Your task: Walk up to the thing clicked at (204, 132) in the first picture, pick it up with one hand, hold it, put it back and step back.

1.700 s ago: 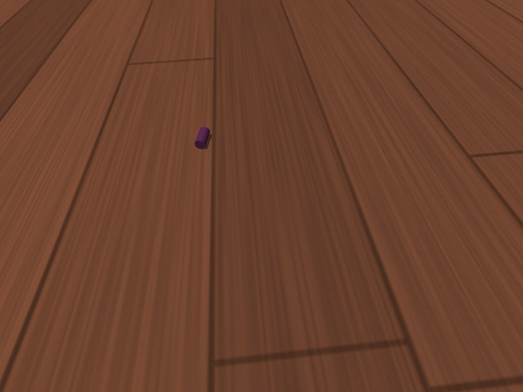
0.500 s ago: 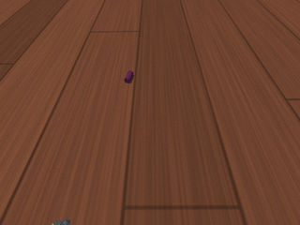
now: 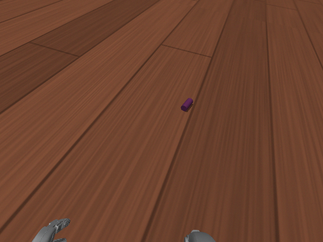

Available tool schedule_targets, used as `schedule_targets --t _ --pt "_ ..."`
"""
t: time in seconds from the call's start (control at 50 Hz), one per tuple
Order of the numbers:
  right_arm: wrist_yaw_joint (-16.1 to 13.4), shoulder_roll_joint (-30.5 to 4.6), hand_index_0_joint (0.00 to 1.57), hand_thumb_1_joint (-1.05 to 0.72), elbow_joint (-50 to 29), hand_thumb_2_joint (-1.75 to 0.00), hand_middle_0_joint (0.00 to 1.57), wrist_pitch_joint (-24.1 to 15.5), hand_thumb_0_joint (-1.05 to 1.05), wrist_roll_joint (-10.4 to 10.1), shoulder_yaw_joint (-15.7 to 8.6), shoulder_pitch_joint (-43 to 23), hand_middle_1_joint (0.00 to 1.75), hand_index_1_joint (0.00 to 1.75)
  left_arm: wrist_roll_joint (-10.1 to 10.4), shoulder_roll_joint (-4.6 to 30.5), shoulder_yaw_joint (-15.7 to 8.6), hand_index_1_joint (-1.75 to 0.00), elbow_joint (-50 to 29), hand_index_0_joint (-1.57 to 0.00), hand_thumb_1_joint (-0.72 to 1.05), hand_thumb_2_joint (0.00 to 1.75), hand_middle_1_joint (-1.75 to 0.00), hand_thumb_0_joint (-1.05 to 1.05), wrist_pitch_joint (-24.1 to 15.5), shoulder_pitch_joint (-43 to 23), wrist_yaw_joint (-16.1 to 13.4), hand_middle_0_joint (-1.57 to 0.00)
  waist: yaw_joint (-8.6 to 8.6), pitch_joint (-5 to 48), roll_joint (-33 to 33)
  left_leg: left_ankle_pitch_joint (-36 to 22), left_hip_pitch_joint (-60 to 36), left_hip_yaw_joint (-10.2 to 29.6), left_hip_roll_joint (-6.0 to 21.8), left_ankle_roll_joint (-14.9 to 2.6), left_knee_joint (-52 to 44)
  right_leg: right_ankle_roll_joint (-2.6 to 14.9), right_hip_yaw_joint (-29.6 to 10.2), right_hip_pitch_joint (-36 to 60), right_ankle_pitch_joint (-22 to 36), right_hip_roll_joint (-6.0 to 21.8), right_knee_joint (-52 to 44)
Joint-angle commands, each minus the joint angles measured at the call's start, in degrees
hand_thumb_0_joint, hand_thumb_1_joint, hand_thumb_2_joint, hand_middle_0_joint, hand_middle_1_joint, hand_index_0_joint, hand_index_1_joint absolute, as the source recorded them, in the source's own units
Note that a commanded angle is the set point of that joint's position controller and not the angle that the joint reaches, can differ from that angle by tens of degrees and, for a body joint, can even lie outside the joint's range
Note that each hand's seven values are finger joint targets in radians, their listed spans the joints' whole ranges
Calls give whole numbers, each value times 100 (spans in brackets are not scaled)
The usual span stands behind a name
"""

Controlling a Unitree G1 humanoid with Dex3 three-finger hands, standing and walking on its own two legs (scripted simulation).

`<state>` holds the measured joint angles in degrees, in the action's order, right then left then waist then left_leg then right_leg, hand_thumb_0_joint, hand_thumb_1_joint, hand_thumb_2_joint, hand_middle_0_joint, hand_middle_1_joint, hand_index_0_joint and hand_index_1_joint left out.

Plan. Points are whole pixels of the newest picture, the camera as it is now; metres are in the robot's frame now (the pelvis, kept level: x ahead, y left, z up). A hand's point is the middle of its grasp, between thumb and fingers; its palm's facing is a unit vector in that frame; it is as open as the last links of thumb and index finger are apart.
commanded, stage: walk up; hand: left
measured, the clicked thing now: (187, 104) +1.43 -0.26 -0.74
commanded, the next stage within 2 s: none
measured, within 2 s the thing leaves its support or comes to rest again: neither
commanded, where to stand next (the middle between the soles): +1.39 -0.69 m, yaw +59 degrees
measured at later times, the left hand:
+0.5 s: hand (119, 234) +0.18 +0.13 -0.14, palm faces +0.37 -0.84 -0.39, open 7.4 cm
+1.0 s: hand (158, 136) +0.55 +0.03 -0.16, palm faces +0.47 -0.81 -0.36, open 7.3 cm
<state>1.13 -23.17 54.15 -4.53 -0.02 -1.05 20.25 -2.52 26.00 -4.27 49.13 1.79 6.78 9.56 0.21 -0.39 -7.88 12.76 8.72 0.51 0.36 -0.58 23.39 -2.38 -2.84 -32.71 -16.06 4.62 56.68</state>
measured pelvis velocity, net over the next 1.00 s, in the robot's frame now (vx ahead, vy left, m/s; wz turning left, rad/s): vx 0.57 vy -0.29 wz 0.59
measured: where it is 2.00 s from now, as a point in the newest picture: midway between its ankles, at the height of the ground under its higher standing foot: (215, 142)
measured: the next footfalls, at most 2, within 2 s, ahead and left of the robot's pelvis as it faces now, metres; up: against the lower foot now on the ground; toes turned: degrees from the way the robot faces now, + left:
right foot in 0.20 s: +0.27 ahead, -0.22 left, +0.00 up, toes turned +6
left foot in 0.58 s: +0.44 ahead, -0.03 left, +0.00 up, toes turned +29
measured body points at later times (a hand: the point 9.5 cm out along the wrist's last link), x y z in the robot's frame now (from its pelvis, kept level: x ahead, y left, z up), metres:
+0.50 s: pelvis +0.28 -0.15 -0.01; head +0.30 -0.14 +0.44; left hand +0.16 +0.17 -0.11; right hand +0.54 -0.41 -0.10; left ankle +0.36 -0.02 -0.70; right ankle +0.23 -0.23 -0.74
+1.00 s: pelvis +0.57 -0.29 -0.05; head +0.58 -0.26 +0.40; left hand +0.52 +0.07 -0.14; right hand +0.77 -0.60 -0.13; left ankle +0.42 -0.09 -0.71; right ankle +0.71 -0.38 -0.74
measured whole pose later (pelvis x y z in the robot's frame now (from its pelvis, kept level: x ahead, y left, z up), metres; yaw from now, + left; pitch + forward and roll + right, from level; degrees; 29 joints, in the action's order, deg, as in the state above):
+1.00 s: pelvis +0.57 -0.29 -0.05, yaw +34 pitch +0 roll +0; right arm -4.6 -28.3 53.1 -3.4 1.4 -2.3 24.4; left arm -3.6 26.7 -7.2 40.1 1.4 9.0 6.8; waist -1.1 -2.2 -3.3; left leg 29.8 26.2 11.2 8.2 -2.7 58.9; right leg -2.2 1.7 -30.1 -20.4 5.3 50.9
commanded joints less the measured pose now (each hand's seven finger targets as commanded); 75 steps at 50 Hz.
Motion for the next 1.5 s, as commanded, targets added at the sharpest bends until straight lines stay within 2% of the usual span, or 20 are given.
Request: schedule_targets --t 0.0,0.1,0.16,0.2,0.22,0.34,0.5,0.54,0.56,0.58,0.68,0.84,0.9,0.94,0.96,1.06,1.24,1.32,1.38,1.48 --pt "-239 -2195 20 -90 -553 -90 20 -279 0 -3 -656 -537 30 30 15 1163 -415 -30 -810 -20 90 90 -30 0 -123 -635 -17 -20 218 -261 1421 2025 439 1562 1205 -967 -1550 -75 -183 -266 336 172 -549" --pt "-298 -2308 20 -90 -599 -90 20 -228 0 118 -721 -497 30 30 31 1018 -461 -30 -1000 -20 90 90 -30 0 -168 -932 -25 -20 119 -149 1677 1546 565 1419 1116 -941 -917 128 79 643 -251 167 -1694" --pt "-368 -2095 20 -90 -738 -90 20 -139 0 175 -659 -965 30 30 25 1183 -617 -30 -571 -20 90 90 -30 0 -263 546 -177 -20 953 342 1327 626 1591 1204 948 -740 987 331 213 2878 -280 31 -2376" --pt "-396 -1067 20 -90 -1051 -90 20 -167 0 32 -325 -933 30 30 -99 2258 -879 -30 -298 -20 90 90 -30 0 -413 1890 -389 -20 1486 518 -1861 2150 4441 -282 -553 -274 4874 537 -2784 4463 -3065 1886 -4426" --pt "-446 -1514 20 -90 -914 -90 20 -131 0 58 -475 -823 30 30 -14 2258 -761 -30 -588 -20 90 90 -30 0 -400 964 -396 -20 959 301 -1407 1765 4320 101 -69 -351 5491 879 -3753 3536 -3806 2229 -5225" --pt "-69 -1597 20 -90 -366 -90 20 -28 0 45 -439 -223 30 30 45 1148 -465 -30 -540 -20 90 90 -30 0 -413 404 -453 -20 302 -273 -346 3 2953 -146 480 -188 3733 626 187 2593 846 831 -4044" --pt "-256 -1424 20 -90 -648 -90 20 101 0 -91 -472 668 30 30 -54 1201 -469 -30 -978 -20 90 90 -30 0 -234 497 -488 -20 -144 242 204 -761 -218 -1025 -254 -425 1481 464 1263 1597 3027 668 -2247" --pt "-482 -1944 20 -90 -500 -90 20 117 0 -9 -743 1812 30 30 -94 902 -333 -30 -1177 -20 90 90 -30 0 -257 679 -541 -20 -752 648 1141 115 -2212 469 531 -1047 974 241 1241 -174 1711 202 216" --pt "-605 -2399 20 -90 -715 -90 20 110 0 48 -885 1806 30 30 -146 638 -299 -30 -1223 -20 90 90 -30 0 -225 998 -528 -20 -633 854 1933 1335 -2664 3250 2188 -1640 509 41 867 -1467 -1780 -412 1915" --pt "-671 -2583 20 -90 -1067 -90 20 53 0 -214 -898 1227 30 30 -133 1270 -395 -30 -1228 -20 90 90 -30 0 -144 1087 -526 -20 -470 968 833 2310 -1993 5043 3050 -2169 -516 -165 -222 -1675 -1540 -237 2764" --pt "-656 -1918 20 -90 -997 -90 20 -204 0 -90 -521 82 30 30 -57 1269 -441 -30 -980 -20 90 90 -30 0 -72 1102 -398 -20 228 41 997 687 828 1674 1496 -1297 -144 141 -473 -407 -760 520 1409" --pt "-526 -2493 20 -90 -825 -90 20 -321 0 161 -751 192 30 30 -86 1053 -586 -30 -1271 -20 90 90 -30 0 62 333 -205 -20 38 -176 1861 2202 1958 1647 1128 -1155 -26 177 259 326 -444 217 -434" --pt "-601 -2330 20 -90 -884 -90 20 -203 0 173 -699 -473 30 30 -47 997 -698 -30 -1102 -20 90 90 -30 0 30 1101 -259 -20 769 255 1871 1087 2635 1010 937 -852 1146 290 654 2067 -284 -111 -1578" --pt "-696 -1000 20 -90 -994 -90 20 -157 0 123 -265 -271 30 30 -218 1936 -967 -30 -763 -20 90 90 -30 0 -105 2453 -425 -20 1485 418 -1427 2194 4755 -207 -449 -296 4981 495 -1921 3489 -1629 1330 -3562" --pt "-858 -1304 20 -90 -963 -90 20 -118 0 127 -379 -31 30 30 -103 2266 -922 -30 -1065 -20 90 90 -30 0 -157 1294 -521 -20 731 389 -1550 2208 4896 -47 -50 -253 5543 1138 -3668 3180 -2226 2103 -4567" --pt "-660 -1611 20 -90 -60 -90 20 -165 0 16 -443 586 30 30 10 1299 -692 -30 -1056 -20 90 90 -30 0 -212 545 -609 -20 151 -279 -340 905 3371 -66 437 -229 4131 1251 -691 2077 -278 970 -3431" --pt "-697 -1360 20 -90 -237 -90 20 -141 0 -67 -470 1344 30 30 -118 871 -430 -30 -1648 -20 90 90 -30 0 -68 349 -571 -20 -205 49 117 -601 434 -702 10 -561 1501 862 470 1134 2327 752 -2174" --pt "-985 -2642 20 -90 -816 -90 20 -91 0 -141 -872 1317 30 30 -149 1305 -501 -30 -1799 -20 90 90 -30 0 87 978 -589 -20 -424 864 971 1116 -1077 4903 3358 -2331 -364 -190 -490 -1533 -1859 -172 2517" --pt "-986 -2001 20 -90 -888 -90 20 -142 0 -48 -647 253 30 30 -98 1333 -582 -30 -1504 -20 90 90 -30 0 167 890 -566 -20 7 182 428 868 683 2384 2098 -1580 38 40 -632 -862 -1053 300 2218" --pt "-801 -2420 20 -90 -801 -90 20 -217 0 190 -717 -138 30 30 -81 1092 -616 -30 -1292 -20 90 90 -30 0 271 1167 -315 -20 134 -213 1742 2475 2268 1259 1307 -1177 38 179 -79 57 -1026 283 594"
